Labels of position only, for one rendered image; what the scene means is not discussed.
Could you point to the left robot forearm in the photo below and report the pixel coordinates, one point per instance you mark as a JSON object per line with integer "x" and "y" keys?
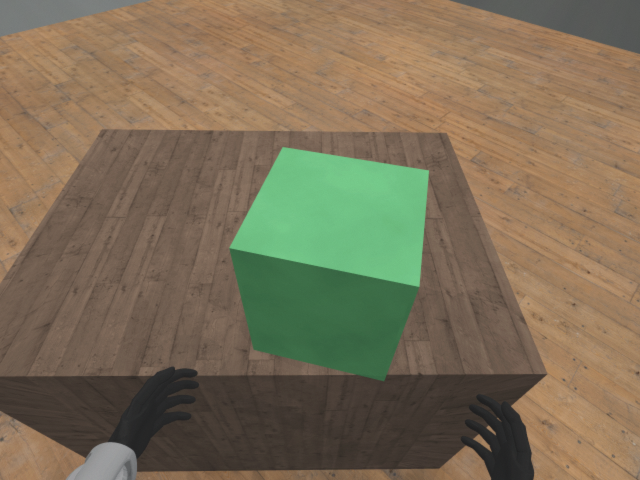
{"x": 107, "y": 461}

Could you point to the pedestal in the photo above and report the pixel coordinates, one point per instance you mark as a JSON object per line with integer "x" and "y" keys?
{"x": 130, "y": 273}

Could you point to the carton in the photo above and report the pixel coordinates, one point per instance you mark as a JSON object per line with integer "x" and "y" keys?
{"x": 328, "y": 260}

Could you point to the left robot hand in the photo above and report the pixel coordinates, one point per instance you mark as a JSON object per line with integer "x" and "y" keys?
{"x": 145, "y": 415}

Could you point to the right robot hand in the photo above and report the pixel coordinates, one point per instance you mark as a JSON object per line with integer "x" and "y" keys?
{"x": 510, "y": 458}

